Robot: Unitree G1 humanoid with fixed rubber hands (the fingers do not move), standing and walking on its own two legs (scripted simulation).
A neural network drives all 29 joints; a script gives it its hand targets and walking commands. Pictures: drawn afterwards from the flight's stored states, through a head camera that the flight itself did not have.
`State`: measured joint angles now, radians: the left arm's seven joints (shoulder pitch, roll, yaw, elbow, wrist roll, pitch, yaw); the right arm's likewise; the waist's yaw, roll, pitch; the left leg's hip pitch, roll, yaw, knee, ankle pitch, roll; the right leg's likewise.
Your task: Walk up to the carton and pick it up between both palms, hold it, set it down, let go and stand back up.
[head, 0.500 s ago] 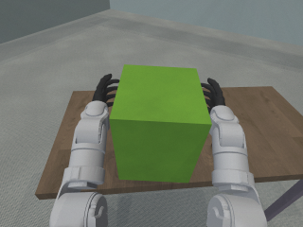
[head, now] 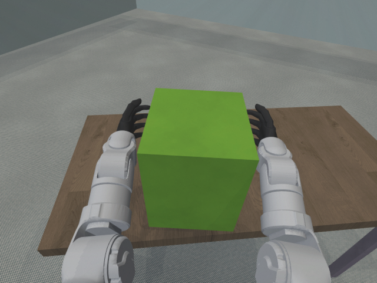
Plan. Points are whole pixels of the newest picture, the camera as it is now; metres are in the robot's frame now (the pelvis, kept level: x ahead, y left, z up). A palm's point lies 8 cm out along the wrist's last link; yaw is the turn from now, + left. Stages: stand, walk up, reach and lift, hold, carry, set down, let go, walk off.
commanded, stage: set down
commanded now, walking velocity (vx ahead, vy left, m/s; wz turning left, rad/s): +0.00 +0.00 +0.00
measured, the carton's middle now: (194, 160) +0.39 -0.01 +0.08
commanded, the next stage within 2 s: none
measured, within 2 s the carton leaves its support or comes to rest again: rests again in 1.48 s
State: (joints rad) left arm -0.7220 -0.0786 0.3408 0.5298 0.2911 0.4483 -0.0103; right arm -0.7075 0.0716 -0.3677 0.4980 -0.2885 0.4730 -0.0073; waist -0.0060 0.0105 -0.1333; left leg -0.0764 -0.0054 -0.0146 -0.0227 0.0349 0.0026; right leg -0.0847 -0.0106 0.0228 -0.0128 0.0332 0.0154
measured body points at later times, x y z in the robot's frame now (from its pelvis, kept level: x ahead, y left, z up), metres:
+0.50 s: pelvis +0.02 +0.01 +0.00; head +0.02 +0.01 +0.45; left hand +0.43 +0.14 +0.13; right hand +0.42 -0.15 +0.12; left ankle +0.01 +0.12 -0.76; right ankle +0.01 -0.13 -0.76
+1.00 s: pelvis +0.02 +0.00 +0.00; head +0.04 +0.00 +0.45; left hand +0.44 +0.14 +0.10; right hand +0.44 -0.16 +0.10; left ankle +0.01 +0.12 -0.76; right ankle +0.01 -0.13 -0.76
